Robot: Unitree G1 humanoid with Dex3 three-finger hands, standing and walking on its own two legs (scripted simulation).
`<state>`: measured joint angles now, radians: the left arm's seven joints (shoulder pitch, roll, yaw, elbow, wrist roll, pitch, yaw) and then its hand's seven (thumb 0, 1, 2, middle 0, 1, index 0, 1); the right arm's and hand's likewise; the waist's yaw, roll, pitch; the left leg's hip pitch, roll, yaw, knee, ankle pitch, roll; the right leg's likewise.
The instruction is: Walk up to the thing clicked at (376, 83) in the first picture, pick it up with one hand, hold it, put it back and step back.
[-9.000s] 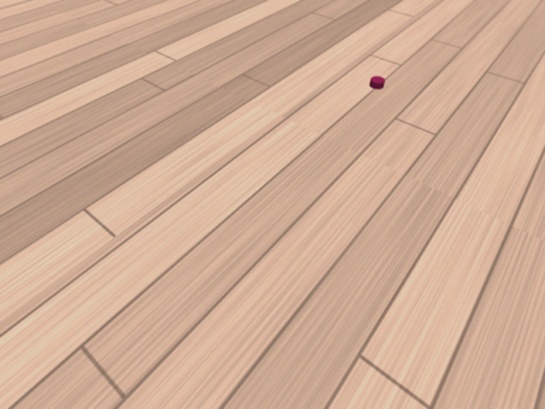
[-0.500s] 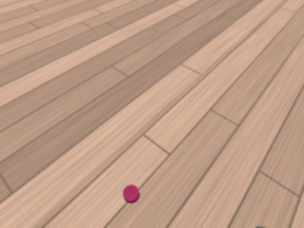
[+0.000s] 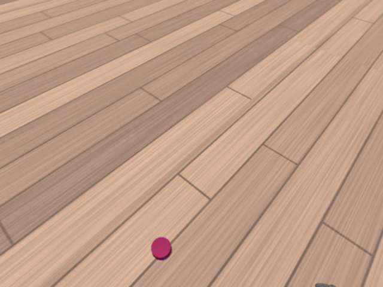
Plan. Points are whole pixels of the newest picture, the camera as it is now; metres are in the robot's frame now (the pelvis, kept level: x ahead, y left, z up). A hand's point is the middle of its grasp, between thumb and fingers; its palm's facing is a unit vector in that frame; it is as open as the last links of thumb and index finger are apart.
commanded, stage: walk up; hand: left
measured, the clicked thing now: (161, 248) +0.42 +0.15 -0.76
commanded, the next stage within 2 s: stand in 0.04 s
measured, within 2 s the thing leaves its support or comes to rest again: neither
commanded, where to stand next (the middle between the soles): +0.03 +0.00 m, yaw -1 degrees
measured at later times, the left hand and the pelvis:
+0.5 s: hand out of the picture +0.10 +0.24 -0.15, palm faces -0.05 -0.94 -0.34, open 7.4 cm; pelvis +0.00 -0.01 +0.01, yaw -1 degrees
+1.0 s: hand out of the picture +0.09 +0.25 -0.15, palm faces -0.05 -0.94 -0.35, open 7.4 cm; pelvis +0.01 -0.01 +0.01, yaw -1 degrees
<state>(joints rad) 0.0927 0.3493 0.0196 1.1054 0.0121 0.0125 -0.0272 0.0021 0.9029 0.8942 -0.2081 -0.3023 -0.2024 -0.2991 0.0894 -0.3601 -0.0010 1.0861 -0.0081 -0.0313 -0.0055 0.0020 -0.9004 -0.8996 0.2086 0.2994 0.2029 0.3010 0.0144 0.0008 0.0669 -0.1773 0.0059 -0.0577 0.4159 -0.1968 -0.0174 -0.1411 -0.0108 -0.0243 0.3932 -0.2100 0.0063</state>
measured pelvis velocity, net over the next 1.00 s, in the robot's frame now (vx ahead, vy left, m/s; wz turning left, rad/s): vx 0.01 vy -0.01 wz -0.02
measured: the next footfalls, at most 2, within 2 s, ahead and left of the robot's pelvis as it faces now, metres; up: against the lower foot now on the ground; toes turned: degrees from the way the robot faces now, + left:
none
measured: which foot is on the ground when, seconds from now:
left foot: down 0.00-1.00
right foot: down 0.00-1.00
